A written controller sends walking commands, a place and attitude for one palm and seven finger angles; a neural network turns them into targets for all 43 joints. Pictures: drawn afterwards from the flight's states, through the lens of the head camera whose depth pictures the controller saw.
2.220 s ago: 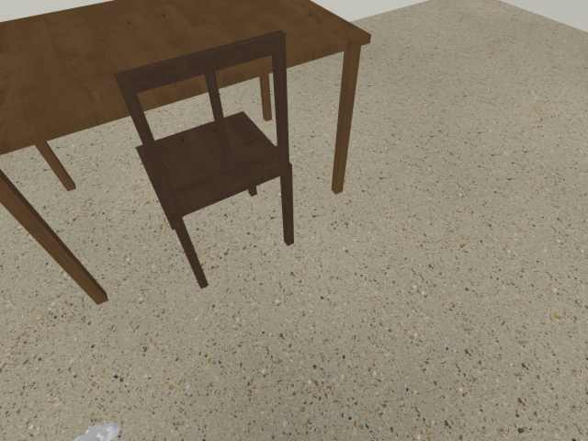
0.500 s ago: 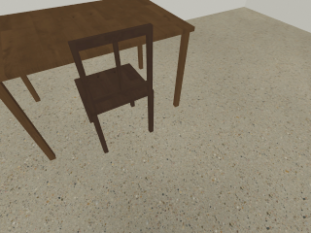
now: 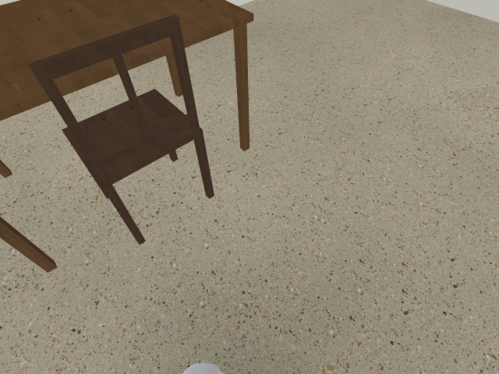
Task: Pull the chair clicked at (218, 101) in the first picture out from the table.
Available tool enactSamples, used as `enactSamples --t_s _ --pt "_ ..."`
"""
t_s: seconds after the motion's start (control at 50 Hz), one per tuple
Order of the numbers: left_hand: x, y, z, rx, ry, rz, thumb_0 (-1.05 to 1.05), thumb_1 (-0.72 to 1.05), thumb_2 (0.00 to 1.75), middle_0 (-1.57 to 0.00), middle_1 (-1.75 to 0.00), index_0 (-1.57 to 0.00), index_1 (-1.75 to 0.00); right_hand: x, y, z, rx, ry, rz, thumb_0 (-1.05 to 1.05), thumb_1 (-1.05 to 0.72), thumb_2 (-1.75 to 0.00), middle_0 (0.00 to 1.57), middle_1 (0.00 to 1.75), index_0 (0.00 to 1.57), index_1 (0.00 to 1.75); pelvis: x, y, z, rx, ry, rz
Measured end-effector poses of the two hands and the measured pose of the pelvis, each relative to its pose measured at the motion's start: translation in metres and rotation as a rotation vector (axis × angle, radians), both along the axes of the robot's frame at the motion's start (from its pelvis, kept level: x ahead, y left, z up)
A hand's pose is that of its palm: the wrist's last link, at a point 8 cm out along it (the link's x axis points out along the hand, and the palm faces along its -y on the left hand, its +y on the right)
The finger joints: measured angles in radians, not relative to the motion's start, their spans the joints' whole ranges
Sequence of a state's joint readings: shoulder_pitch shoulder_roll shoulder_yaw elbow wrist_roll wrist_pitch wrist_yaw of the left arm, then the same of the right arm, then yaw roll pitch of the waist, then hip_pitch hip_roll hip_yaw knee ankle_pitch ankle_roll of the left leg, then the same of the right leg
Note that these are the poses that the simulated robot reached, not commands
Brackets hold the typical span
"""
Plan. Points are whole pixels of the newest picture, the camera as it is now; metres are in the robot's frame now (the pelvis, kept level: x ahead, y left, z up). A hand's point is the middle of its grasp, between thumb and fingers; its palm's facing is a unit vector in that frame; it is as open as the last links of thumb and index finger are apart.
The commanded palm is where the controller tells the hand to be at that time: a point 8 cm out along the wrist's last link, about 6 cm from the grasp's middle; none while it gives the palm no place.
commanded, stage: walk to a spot facing it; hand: left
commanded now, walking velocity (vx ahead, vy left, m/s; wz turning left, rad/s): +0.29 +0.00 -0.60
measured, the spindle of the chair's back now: (133, 99) +0.84 +0.45 -0.09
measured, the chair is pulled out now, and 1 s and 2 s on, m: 0.00 0.00 0.00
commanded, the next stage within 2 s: turn to face it in 1.36 s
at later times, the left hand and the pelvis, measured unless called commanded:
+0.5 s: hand (179, 302) +0.27 +0.18 -0.17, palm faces -0.34 -0.93 -0.16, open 7.4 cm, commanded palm none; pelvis +0.11 +0.02 +0.00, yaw -20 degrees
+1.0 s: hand (241, 228) +0.46 +0.07 -0.18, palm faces -0.49 -0.85 -0.18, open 7.3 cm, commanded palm none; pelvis +0.32 -0.07 -0.01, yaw -33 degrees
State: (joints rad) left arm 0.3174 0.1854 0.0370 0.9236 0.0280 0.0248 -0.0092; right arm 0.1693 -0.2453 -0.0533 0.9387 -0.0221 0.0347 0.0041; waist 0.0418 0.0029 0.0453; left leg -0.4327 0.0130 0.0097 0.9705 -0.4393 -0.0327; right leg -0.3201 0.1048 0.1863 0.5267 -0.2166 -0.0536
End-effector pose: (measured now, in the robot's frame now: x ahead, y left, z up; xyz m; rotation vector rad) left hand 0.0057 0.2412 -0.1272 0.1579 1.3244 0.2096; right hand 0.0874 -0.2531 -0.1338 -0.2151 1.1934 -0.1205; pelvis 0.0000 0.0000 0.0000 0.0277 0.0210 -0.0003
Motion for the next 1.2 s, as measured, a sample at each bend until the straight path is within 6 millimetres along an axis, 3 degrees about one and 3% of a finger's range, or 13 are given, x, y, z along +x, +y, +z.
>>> enactSamples --t_s 0.1,0.18,0.28,0.36,0.48,0.58,0.66,0.72,0.82,0.92,1.04,1.12,1.2 --pt "0.002 0.017 0.001 -0.015 0.042 -0.035 0.01 0.90 0.90 -0.21 -0.30 -0.21 -0.30 0.016 0.009 0.019 -0.021 -0.085 -0.044 0.01 -0.91 -0.90 0.20 0.30 0.20 0.30 0.009 0.015 0.006 -0.005 0.025 -0.067" --pt "0.021 0.043 -0.012 -0.018 0.047 -0.066 0.01 0.90 0.90 -0.21 -0.30 -0.21 -0.30 0.022 0.021 0.024 -0.063 -0.151 -0.077 0.00 -0.91 -0.90 0.20 0.30 0.20 0.30 0.021 0.032 -0.003 -0.040 0.033 -0.114" --pt "0.082 0.061 -0.012 -0.027 0.007 -0.154 0.01 0.91 0.90 -0.20 -0.30 -0.20 -0.30 -0.006 0.034 0.034 -0.081 -0.107 -0.161 0.00 -0.91 -0.90 0.20 0.30 0.21 0.30 0.044 0.039 0.004 -0.046 0.006 -0.186" --pt "0.148 0.055 -0.010 -0.038 -0.053 -0.242 0.01 0.91 0.90 -0.20 -0.30 -0.20 -0.30 -0.039 0.045 0.031 -0.075 -0.010 -0.254 0.00 -0.91 -0.90 0.20 0.30 0.21 0.30 0.068 0.038 0.007 -0.059 0.002 -0.244" --pt "0.253 0.005 -0.016 -0.083 -0.104 -0.402 0.01 0.91 0.90 -0.19 -0.30 -0.20 -0.30 -0.096 0.068 0.020 -0.031 0.195 -0.425 0.00 -0.91 -0.90 0.20 0.30 0.20 0.30 0.107 0.024 0.001 -0.070 -0.002 -0.335" --pt "0.346 -0.072 -0.026 -0.135 -0.160 -0.561 0.01 0.91 0.90 -0.19 -0.30 -0.20 -0.30 -0.131 0.089 0.013 0.034 0.384 -0.577 0.00 -0.91 -0.90 0.20 0.30 0.20 0.30 0.144 0.000 -0.012 -0.073 -0.001 -0.403" --pt "0.408 -0.130 -0.036 -0.155 -0.259 -0.634 0.01 0.91 0.90 -0.20 -0.30 -0.20 -0.30 -0.135 0.089 0.003 0.093 0.495 -0.672 0.00 -0.91 -0.90 0.20 0.30 0.20 0.30 0.181 -0.033 -0.031 -0.047 -0.012 -0.440" --pt "0.426 -0.149 -0.035 -0.152 -0.265 -0.646 0.01 0.91 0.90 -0.20 -0.30 -0.20 -0.30 -0.103 0.067 -0.005 0.088 0.456 -0.706 0.01 -0.91 -0.90 0.20 0.30 0.20 0.30 0.199 -0.046 -0.030 -0.068 -0.026 -0.471" --pt "0.431 -0.151 -0.028 -0.110 -0.155 -0.677 0.01 0.91 0.90 -0.20 -0.30 -0.20 -0.30 -0.001 0.012 -0.006 0.042 0.199 -0.697 0.01 -0.91 -0.90 0.20 0.30 0.20 0.30 0.233 -0.059 -0.014 -0.069 -0.019 -0.514" --pt "0.453 -0.136 -0.020 -0.073 -0.103 -0.647 0.00 0.93 0.90 -0.20 -0.30 -0.21 -0.30 0.099 -0.029 0.004 0.012 -0.003 -0.653 0.01 -0.92 -0.90 0.20 0.30 0.20 0.30 0.275 -0.067 -0.006 -0.063 -0.003 -0.551" --pt "0.488 -0.116 -0.030 -0.065 -0.053 -0.595 0.01 0.92 0.90 -0.20 -0.30 -0.20 -0.30 0.194 -0.061 0.011 -0.053 -0.128 -0.594 0.00 -0.93 -0.90 0.20 0.30 0.20 0.30 0.340 -0.071 -0.012 -0.067 -0.004 -0.595" --pt "0.519 -0.118 -0.029 -0.046 0.016 -0.632 0.01 0.92 0.90 -0.20 -0.30 -0.20 -0.30 0.221 -0.063 0.018 -0.067 -0.157 -0.634 0.00 -0.92 -0.90 0.20 0.30 0.21 0.30 0.373 -0.079 -0.008 -0.051 -0.011 -0.659" --pt "0.558 -0.143 -0.018 -0.058 0.030 -0.683 0.01 0.92 0.90 -0.20 -0.30 -0.20 -0.30 0.219 -0.058 0.023 -0.057 -0.097 -0.734 -0.01 -0.93 -0.90 0.21 0.30 0.21 0.30 0.402 -0.093 0.004 -0.047 -0.002 -0.716"
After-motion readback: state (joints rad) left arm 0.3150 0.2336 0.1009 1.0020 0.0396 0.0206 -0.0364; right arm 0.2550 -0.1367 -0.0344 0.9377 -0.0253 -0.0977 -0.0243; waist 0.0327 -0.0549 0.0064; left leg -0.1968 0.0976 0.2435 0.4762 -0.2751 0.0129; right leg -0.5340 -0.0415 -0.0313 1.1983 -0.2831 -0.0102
